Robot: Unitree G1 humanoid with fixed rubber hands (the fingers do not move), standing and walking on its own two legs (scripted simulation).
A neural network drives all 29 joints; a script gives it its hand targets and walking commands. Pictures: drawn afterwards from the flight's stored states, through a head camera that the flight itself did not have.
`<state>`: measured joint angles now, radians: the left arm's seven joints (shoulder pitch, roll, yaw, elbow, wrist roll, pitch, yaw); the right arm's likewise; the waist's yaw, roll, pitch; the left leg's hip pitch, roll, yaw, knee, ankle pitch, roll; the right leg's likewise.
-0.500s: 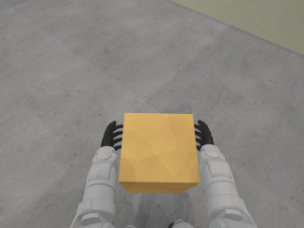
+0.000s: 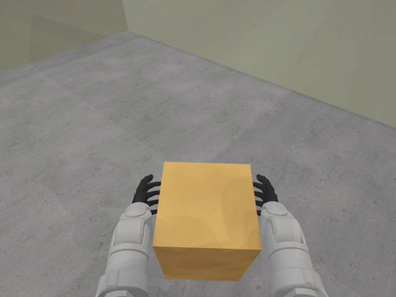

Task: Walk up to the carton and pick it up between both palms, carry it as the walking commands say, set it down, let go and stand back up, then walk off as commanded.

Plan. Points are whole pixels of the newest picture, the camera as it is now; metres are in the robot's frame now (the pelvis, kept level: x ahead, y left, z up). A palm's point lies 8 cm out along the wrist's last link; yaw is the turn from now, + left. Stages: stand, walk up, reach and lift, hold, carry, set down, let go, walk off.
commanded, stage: reach and lift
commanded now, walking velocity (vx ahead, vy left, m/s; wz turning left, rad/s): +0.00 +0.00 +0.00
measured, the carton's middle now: (204, 226) +0.30 -0.01 -0.04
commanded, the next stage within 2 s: hold in 1.32 s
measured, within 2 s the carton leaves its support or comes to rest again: neither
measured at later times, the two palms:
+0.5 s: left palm (135, 210) +0.29 +0.13 +0.05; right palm (271, 204) +0.29 -0.15 +0.05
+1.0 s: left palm (134, 208) +0.29 +0.13 +0.05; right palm (268, 202) +0.30 -0.14 +0.05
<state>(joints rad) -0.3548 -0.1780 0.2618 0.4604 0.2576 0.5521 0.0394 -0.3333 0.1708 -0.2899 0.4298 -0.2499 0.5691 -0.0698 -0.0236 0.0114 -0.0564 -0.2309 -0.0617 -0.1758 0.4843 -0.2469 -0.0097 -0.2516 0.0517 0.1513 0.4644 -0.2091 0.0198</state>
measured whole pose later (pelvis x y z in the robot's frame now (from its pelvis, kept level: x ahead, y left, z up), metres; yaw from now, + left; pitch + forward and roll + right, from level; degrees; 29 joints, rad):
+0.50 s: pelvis -0.01 +0.00 +0.00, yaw +0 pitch -7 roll +0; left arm -0.39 -0.18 0.28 0.41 0.27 0.71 0.03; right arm -0.39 0.17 -0.29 0.41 -0.27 0.73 -0.06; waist -0.01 0.01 0.00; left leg -0.09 -0.05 -0.16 0.45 -0.23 -0.01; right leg -0.11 0.05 0.15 0.44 -0.20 0.02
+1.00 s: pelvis +0.00 -0.01 +0.00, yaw +0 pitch -7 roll +0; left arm -0.34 -0.17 0.24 0.34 0.26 0.73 0.02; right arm -0.34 0.17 -0.24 0.34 -0.27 0.74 -0.06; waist 0.01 0.01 0.00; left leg -0.07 -0.04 -0.16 0.42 -0.23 -0.02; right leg -0.10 0.05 0.14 0.42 -0.20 0.00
